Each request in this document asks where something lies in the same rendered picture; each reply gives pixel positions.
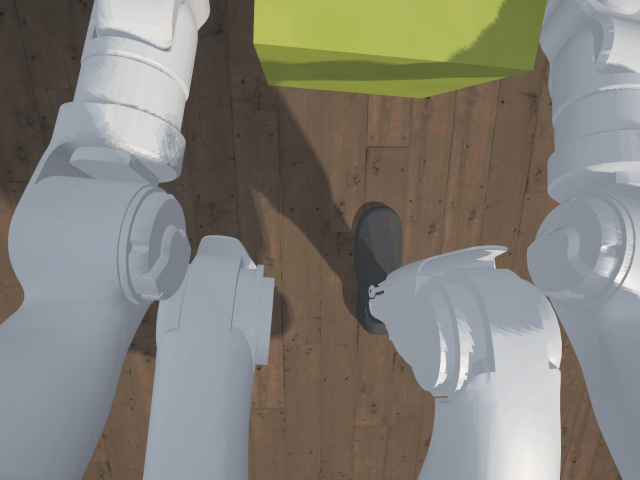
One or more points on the robot left upper arm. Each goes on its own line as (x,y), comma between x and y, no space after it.
(91,256)

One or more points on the right robot forearm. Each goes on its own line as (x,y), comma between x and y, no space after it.
(593,48)

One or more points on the left robot forearm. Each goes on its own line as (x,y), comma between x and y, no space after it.
(125,120)

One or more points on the carton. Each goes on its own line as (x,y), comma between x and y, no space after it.
(405,48)

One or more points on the robot right upper arm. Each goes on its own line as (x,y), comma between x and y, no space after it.
(586,259)

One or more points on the right robot foot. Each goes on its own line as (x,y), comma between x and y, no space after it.
(377,252)

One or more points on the robot right shin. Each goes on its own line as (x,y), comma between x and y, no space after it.
(400,289)

